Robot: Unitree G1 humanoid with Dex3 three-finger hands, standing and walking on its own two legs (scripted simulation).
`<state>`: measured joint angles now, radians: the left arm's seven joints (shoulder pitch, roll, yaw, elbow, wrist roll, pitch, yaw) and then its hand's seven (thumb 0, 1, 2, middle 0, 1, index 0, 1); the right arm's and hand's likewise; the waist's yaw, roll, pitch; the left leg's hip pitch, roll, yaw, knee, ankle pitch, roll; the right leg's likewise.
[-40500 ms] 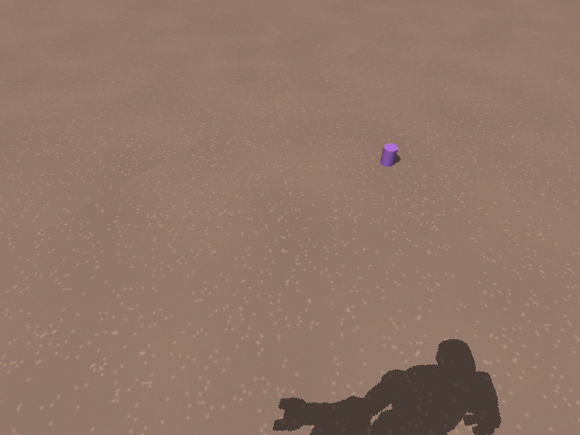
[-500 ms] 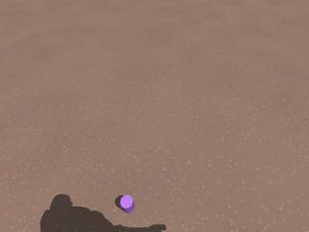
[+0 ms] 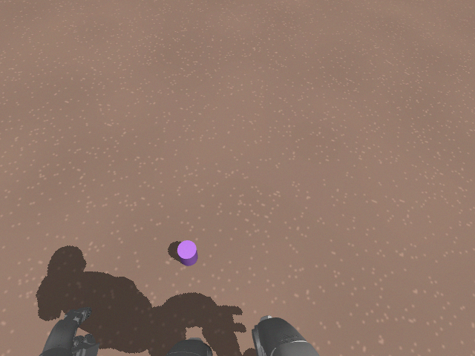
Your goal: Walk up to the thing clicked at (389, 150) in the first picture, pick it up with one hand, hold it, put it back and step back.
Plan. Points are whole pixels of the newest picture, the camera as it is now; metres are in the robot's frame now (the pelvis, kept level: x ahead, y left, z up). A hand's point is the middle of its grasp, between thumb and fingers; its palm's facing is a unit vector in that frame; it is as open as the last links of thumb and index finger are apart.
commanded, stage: step back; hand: left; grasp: from above
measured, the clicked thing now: (187, 253) +0.49 +0.17 -0.71
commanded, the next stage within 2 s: none
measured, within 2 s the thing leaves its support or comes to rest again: neither
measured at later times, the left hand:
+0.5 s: hand out of the picture +0.00 +0.22 -0.12, palm faces -0.04 -0.90 -0.43, open 7.4 cm
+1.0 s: hand out of the picture -0.21 +0.25 -0.16, palm faces -0.01 -0.92 -0.40, open 7.4 cm
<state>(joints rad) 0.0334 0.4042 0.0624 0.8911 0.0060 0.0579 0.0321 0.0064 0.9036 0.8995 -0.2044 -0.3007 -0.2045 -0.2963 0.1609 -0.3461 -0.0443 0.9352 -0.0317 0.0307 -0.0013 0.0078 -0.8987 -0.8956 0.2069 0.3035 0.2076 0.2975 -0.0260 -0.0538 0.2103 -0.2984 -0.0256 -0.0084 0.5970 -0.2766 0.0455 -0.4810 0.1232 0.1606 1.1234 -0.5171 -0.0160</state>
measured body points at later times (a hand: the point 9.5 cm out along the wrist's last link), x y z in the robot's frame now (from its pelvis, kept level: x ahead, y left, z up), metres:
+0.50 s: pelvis -0.12 -0.04 +0.00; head -0.06 -0.07 +0.45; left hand +0.00 +0.27 -0.09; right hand -0.04 -0.36 -0.13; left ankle -0.16 +0.12 -0.65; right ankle -0.08 -0.13 -0.73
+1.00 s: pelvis -0.29 -0.03 -0.01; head -0.23 -0.02 +0.44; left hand -0.21 +0.29 -0.13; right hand -0.16 -0.34 -0.10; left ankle -0.19 +0.09 -0.73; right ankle -0.34 -0.17 -0.69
